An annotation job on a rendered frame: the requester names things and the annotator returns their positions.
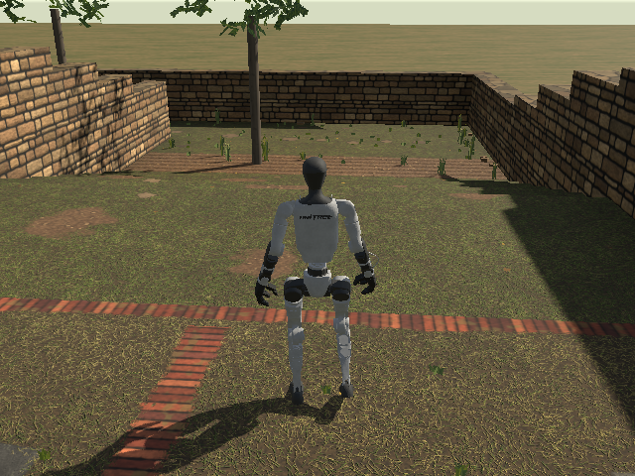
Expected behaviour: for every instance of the robot right forearm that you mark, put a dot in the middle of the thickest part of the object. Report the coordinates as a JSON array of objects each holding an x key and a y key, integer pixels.
[{"x": 364, "y": 262}]

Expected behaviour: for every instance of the robot right upper arm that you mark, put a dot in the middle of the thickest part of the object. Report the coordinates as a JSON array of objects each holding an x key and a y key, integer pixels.
[{"x": 346, "y": 208}]

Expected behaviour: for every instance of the robot left thigh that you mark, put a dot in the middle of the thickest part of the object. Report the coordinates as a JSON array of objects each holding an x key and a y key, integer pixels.
[{"x": 293, "y": 297}]

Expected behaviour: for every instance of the right robot hand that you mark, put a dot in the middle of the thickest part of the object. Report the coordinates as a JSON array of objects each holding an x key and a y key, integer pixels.
[{"x": 371, "y": 282}]

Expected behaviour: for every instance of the robot left upper arm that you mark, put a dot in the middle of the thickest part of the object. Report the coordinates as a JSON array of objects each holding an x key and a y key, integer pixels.
[{"x": 285, "y": 210}]

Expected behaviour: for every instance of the left robot foot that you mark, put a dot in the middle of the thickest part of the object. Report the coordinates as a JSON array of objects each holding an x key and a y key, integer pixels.
[{"x": 297, "y": 397}]

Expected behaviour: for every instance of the robot left forearm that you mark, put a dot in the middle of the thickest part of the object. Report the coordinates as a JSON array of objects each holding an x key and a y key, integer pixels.
[{"x": 267, "y": 268}]

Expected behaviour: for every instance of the left robot hand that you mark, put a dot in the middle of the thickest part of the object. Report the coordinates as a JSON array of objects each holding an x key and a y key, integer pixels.
[{"x": 260, "y": 292}]

